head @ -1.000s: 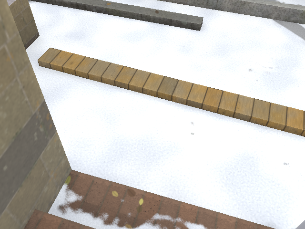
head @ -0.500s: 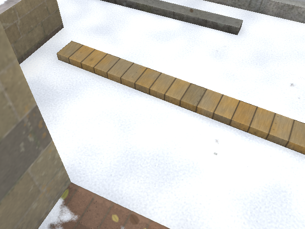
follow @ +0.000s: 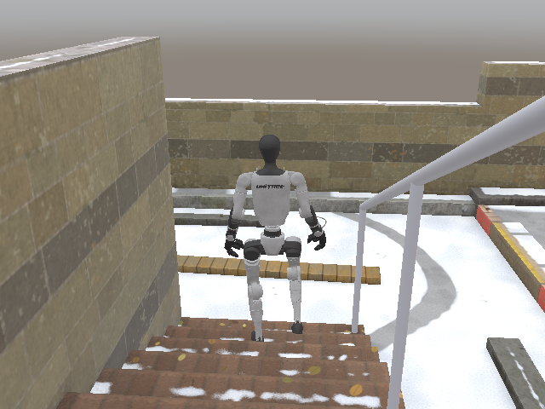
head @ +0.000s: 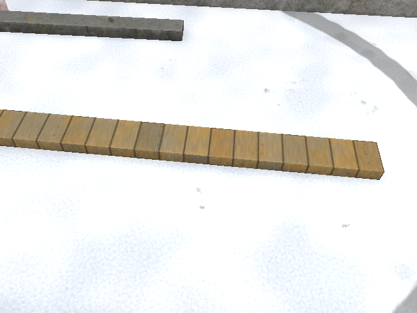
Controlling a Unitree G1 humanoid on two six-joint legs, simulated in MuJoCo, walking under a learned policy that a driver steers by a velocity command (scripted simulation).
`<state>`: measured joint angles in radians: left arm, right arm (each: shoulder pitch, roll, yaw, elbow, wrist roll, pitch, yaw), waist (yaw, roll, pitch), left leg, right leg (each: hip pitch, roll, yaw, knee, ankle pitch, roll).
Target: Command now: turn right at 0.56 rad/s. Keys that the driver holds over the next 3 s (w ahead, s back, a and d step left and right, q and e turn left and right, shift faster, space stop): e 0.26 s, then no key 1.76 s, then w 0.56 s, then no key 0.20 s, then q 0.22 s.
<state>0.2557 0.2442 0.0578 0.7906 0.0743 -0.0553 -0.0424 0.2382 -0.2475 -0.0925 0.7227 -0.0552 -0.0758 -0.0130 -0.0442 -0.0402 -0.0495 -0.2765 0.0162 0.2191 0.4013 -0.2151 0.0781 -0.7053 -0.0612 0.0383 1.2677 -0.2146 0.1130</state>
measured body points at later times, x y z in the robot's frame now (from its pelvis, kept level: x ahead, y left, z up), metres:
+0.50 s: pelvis -0.01 -0.08 -0.01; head +0.02 -0.09 +0.44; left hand +0.15 +0.16 -0.13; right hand +0.05 -0.37 -0.12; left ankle +0.04 +0.04 -0.67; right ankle -0.05 -0.15 -0.74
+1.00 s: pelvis -0.01 -0.07 -0.01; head +0.02 -0.08 +0.44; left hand +0.16 +0.15 -0.14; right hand +0.01 -0.34 -0.15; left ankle +0.00 +0.05 -0.74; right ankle -0.05 -0.15 -0.74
